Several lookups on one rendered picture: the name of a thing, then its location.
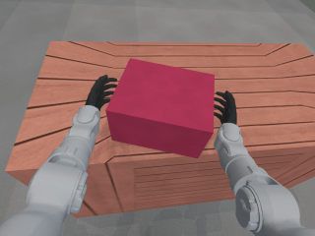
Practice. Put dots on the carton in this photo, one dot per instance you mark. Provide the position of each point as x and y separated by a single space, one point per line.
163 107

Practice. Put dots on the robot left forearm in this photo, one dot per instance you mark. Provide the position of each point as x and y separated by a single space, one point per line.
77 146

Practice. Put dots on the pedestal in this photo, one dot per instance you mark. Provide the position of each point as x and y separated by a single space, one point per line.
273 85

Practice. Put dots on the left robot upper arm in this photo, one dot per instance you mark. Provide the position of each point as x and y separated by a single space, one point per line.
57 191

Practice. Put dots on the right robot upper arm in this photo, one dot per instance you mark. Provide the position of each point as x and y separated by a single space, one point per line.
269 210

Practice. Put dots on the robot right forearm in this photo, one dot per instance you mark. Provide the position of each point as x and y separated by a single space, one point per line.
236 162

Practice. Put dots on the robot right hand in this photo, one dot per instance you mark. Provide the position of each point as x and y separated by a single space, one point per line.
229 114

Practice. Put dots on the robot left hand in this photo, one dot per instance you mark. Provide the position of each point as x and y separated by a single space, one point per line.
97 94

